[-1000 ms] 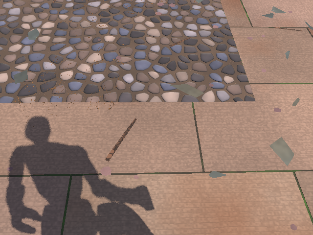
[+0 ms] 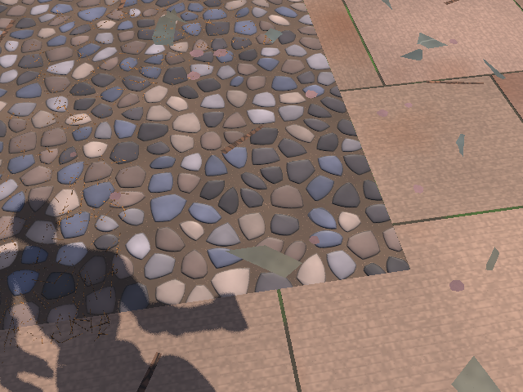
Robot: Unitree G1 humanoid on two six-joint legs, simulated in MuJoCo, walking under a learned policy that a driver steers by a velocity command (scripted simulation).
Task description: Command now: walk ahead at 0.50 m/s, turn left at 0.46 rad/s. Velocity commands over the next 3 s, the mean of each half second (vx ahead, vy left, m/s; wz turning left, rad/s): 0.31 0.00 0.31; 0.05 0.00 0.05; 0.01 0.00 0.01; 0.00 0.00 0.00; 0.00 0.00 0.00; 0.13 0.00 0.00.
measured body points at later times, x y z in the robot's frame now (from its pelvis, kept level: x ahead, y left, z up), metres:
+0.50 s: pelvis +0.24 -0.01 +0.01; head +0.27 -0.01 +0.46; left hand +0.38 +0.27 -0.07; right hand +0.38 -0.26 -0.11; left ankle +0.13 +0.09 -0.69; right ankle +0.37 -0.09 -0.71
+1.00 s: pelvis +0.30 +0.02 +0.02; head +0.30 +0.03 +0.47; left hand +0.36 +0.29 -0.11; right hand +0.41 -0.21 -0.12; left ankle +0.24 +0.14 -0.71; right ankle +0.37 -0.09 -0.71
